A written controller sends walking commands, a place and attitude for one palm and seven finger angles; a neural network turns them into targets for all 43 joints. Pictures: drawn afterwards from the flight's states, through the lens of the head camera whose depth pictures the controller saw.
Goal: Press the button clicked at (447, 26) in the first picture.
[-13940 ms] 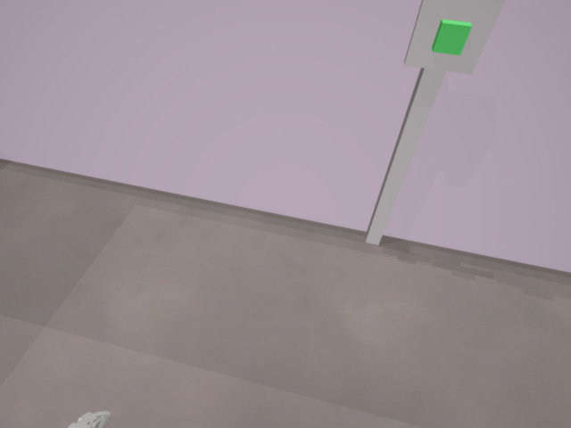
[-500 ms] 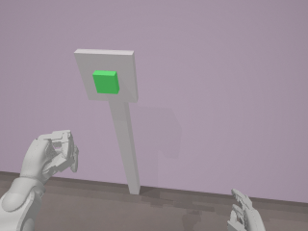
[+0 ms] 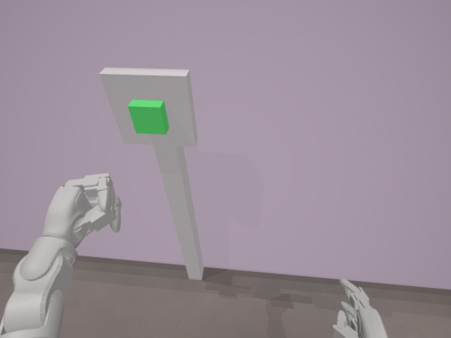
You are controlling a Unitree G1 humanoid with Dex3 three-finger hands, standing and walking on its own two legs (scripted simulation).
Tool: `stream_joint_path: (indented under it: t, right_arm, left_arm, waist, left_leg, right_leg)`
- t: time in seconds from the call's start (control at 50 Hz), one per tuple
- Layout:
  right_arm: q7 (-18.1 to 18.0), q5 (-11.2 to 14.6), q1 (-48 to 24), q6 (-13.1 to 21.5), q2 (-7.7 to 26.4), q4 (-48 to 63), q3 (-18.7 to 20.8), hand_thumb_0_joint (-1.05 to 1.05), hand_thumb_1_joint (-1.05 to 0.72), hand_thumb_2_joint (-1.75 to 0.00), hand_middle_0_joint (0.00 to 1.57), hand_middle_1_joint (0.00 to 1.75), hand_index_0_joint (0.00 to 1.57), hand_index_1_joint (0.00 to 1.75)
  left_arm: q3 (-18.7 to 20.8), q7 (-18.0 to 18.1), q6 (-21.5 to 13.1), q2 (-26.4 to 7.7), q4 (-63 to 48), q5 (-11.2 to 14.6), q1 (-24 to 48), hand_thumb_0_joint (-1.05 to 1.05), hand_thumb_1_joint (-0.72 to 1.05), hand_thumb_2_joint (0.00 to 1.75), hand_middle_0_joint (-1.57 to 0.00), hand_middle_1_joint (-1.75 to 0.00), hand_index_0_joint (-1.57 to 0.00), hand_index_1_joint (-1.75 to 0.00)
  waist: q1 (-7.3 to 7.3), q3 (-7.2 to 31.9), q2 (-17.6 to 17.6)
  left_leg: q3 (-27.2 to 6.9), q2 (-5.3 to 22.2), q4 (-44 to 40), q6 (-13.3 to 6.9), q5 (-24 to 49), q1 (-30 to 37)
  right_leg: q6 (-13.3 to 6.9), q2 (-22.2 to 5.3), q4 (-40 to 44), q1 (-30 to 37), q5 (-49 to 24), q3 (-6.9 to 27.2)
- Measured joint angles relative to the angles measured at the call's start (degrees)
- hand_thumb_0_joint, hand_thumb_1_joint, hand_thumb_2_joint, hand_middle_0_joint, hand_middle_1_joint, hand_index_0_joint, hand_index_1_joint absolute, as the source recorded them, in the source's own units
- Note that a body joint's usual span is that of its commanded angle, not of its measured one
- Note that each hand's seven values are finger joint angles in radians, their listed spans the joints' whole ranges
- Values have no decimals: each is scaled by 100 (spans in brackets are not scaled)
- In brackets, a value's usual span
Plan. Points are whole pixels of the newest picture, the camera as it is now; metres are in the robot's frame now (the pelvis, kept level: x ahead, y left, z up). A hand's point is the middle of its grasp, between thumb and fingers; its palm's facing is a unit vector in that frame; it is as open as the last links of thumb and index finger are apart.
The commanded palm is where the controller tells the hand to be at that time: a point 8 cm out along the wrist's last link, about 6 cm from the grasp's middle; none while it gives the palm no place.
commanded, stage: aim a knuckle at the button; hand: left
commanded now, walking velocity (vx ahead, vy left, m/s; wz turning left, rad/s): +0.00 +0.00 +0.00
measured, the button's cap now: (150, 116) +0.51 +0.21 +0.15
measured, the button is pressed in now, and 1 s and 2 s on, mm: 0 0 0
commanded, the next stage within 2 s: press the button with the knuckle in 1.60 s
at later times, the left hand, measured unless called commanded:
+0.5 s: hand (133, 178) +0.35 +0.20 +0.12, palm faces +0.00 -1.00 -0.02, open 3.1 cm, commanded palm +0.33 +0.25 +0.13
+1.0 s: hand (158, 153) +0.43 +0.18 +0.12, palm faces -0.02 -1.00 -0.01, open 3.1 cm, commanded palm +0.40 +0.23 +0.12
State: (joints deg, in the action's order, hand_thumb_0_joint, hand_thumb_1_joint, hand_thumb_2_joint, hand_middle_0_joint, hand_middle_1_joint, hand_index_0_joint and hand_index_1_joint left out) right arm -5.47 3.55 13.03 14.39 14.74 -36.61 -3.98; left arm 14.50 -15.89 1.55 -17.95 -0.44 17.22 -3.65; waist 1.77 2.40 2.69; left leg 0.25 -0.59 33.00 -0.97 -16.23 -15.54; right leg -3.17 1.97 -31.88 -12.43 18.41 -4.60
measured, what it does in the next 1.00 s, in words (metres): stands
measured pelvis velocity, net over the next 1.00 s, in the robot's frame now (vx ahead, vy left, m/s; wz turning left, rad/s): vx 0.01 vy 0.02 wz -0.03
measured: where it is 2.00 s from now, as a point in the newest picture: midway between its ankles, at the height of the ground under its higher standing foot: outside the picture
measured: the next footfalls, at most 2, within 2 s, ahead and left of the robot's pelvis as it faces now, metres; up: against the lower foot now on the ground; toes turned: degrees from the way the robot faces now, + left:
none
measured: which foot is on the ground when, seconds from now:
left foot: down 0.00-1.00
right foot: down 0.00-1.00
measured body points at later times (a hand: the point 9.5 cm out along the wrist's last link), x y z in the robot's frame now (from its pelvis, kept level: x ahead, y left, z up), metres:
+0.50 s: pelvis +0.01 +0.01 +0.00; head +0.01 +0.00 +0.45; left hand +0.35 +0.26 +0.13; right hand +0.16 -0.23 -0.09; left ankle +0.02 +0.11 -0.73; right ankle -0.01 -0.08 -0.73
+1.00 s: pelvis +0.01 +0.02 +0.00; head +0.04 +0.02 +0.45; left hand +0.43 +0.23 +0.12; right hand +0.09 -0.24 -0.11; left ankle +0.02 +0.11 -0.73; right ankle -0.01 -0.08 -0.73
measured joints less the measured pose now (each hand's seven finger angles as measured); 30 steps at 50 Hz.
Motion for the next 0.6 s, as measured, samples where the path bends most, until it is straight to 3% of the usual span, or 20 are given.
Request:
stream_joint_path:
  t: [0.6]
  right_arm:
    - [61,-18,174,-617,-6,-26,75,2,-90,-90,20,30,20,30]
  left_arm:
    - [-153,399,-318,21,2291,-391,2109,2,90,90,-130,-150,-130,-150]
  waist:
    - [-242,-31,-130]
  left_leg:
    - [143,-56,14,-118,-44,-286]
  right_leg:
    - [108,-62,-19,-323,-5,142]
